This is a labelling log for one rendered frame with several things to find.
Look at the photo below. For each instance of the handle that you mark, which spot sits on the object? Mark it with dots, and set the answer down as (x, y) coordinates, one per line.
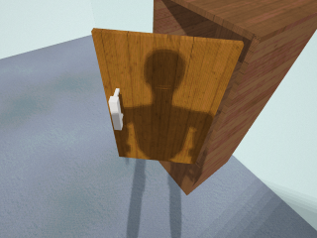
(115, 109)

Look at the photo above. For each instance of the cupboard door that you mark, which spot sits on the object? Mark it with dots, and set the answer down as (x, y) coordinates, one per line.
(170, 89)

